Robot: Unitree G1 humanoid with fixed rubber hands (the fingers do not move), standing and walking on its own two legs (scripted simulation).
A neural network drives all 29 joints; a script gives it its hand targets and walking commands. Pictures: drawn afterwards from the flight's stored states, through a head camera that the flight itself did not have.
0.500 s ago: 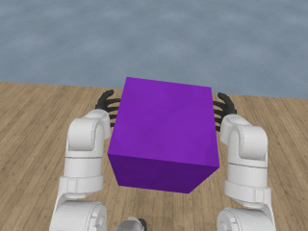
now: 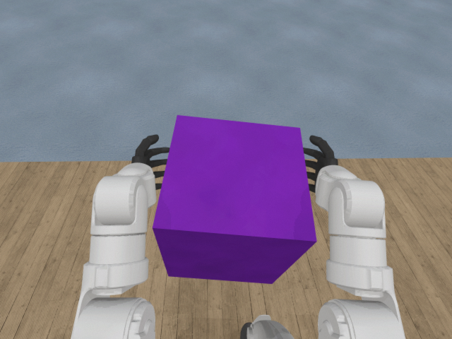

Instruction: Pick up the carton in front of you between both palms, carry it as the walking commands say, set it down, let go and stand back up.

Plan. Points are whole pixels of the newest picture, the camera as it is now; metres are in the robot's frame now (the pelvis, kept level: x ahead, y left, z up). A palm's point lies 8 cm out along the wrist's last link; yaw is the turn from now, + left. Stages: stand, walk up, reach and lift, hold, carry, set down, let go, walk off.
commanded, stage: carry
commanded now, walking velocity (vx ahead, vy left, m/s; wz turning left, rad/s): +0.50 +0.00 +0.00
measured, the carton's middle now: (229, 207) +0.35 -0.01 +0.03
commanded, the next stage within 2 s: none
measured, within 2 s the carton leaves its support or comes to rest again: neither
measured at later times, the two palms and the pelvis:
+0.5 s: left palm (153, 92) +0.64 +0.15 +0.07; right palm (276, 91) +0.66 -0.15 +0.07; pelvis +0.29 -0.02 -0.04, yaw +0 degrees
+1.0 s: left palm (165, 45) +0.95 +0.16 +0.03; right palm (258, 46) +0.94 -0.14 +0.04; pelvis +0.59 +0.03 -0.07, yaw +0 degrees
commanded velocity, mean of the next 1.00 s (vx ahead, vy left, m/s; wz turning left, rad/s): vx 0.50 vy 0.00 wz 0.00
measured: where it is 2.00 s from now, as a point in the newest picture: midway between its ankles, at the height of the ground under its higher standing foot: (214, 168)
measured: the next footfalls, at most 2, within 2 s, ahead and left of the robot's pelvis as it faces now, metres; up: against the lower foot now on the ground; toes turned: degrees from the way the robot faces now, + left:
right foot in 0.10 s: +0.24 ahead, -0.07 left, -0.04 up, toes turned -2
left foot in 0.64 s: +0.56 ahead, +0.07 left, -0.08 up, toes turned +3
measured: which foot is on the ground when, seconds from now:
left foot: down 0.00-0.12, up 0.14-0.62, down 0.64-1.00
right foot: up 0.00-0.08, down 0.10-0.62, up 0.64-1.00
